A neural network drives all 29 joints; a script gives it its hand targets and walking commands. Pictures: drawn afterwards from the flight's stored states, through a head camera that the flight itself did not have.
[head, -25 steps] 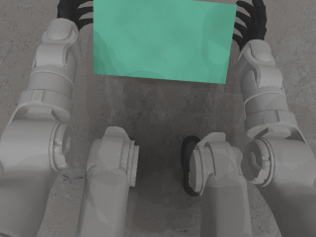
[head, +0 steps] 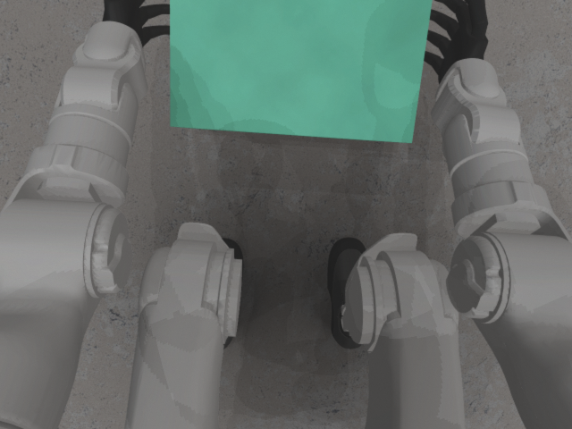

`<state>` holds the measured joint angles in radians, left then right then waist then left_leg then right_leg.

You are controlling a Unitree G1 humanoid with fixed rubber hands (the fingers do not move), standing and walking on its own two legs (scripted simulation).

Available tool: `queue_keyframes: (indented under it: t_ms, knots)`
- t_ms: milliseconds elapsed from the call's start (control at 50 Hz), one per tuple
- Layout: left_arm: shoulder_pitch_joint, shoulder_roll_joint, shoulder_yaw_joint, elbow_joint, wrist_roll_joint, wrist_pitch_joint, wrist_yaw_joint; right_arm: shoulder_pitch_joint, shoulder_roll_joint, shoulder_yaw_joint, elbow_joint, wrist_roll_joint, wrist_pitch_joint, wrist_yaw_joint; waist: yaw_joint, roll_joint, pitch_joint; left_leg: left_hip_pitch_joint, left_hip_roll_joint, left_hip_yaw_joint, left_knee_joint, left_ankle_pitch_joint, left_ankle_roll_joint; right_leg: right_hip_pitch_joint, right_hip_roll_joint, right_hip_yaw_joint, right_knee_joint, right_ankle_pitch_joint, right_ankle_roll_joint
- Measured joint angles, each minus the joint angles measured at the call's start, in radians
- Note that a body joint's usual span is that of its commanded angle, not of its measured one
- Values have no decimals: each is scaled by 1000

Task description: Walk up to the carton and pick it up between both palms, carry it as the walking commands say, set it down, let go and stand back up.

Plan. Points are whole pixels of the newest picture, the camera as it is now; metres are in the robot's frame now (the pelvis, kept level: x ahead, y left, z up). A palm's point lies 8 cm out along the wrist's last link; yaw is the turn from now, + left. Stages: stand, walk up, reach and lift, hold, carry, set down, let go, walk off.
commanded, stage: set down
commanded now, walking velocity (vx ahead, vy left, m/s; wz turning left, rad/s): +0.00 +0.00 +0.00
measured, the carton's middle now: (293, 77) +0.51 +0.01 -0.26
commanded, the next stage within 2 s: none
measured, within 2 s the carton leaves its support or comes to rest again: rests again in 0.14 s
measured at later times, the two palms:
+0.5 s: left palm (133, 34) +0.52 +0.20 -0.18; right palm (456, 64) +0.52 -0.17 -0.17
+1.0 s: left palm (135, 36) +0.52 +0.20 -0.19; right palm (454, 63) +0.52 -0.17 -0.18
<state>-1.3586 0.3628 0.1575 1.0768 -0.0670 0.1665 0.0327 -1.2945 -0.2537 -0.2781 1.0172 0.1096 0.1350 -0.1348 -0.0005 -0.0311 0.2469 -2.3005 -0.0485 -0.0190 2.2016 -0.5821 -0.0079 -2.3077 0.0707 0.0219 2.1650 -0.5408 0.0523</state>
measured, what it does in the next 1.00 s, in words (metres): stands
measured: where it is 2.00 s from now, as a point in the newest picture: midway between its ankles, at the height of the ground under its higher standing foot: (284, 311)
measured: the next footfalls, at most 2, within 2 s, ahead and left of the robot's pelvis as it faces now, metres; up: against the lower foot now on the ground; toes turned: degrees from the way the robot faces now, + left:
none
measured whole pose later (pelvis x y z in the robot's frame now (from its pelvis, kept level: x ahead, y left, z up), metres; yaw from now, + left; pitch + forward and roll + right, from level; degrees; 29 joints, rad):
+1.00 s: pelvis +0.00 +0.00 -0.01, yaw +0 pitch +35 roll -1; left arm -1.43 0.40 0.11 1.19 -0.12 0.05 0.02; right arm -1.39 -0.31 -0.18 1.16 0.20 0.04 -0.11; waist 0.00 -0.05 0.36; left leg -2.28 -0.01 -0.01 2.24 -0.58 0.01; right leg -2.29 0.05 0.00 2.21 -0.54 0.03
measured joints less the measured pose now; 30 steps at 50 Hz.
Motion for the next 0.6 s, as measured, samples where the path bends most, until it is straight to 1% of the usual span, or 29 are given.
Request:
queue_keyframes:
  t_ms: [260, 600]
  knots:
    - [-8, 9, -30, 27, -25, -20, 8, -22, -18, 33, 46, 32, -22, 5, -3, -6, 29, 4, 11, 6, 21, -9, 7, 4, -6, -3, 22, -10, -4]
    - [-49, 18, -32, 77, -24, -31, -15, -51, -39, 49, 95, 49, -34, 14, 0, -8, 57, 5, 23, 8, 35, 1, 10, 5, -15, -11, 40, -3, -14]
